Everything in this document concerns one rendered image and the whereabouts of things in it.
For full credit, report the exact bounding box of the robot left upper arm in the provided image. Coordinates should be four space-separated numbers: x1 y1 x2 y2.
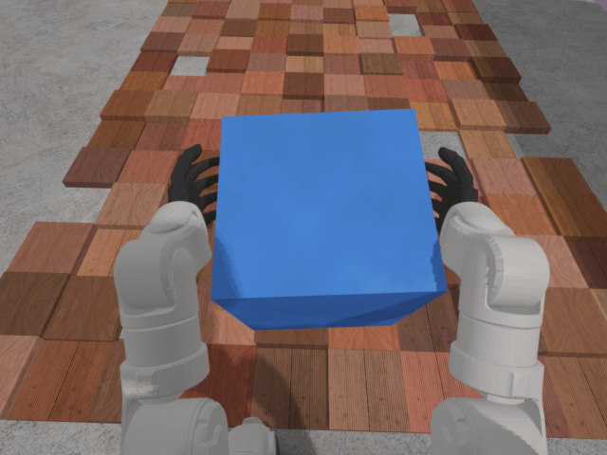
121 397 230 455

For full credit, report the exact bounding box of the left robot thigh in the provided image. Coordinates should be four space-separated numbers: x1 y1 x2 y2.
228 423 276 455

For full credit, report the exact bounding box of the right robot hand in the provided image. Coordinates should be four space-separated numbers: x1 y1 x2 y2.
424 147 478 236

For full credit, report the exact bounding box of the robot left forearm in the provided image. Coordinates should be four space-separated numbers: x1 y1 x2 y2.
114 201 212 455

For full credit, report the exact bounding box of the robot left shin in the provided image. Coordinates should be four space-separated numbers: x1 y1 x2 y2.
242 417 266 427

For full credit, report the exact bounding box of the robot right upper arm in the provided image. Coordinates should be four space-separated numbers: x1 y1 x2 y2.
431 397 546 455

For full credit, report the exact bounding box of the robot right forearm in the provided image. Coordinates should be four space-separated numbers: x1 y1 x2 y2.
439 202 550 455

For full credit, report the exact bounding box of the carton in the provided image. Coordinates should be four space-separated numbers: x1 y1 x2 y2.
211 109 448 331

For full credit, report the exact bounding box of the left robot hand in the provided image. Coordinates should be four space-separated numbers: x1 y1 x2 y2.
168 144 220 226

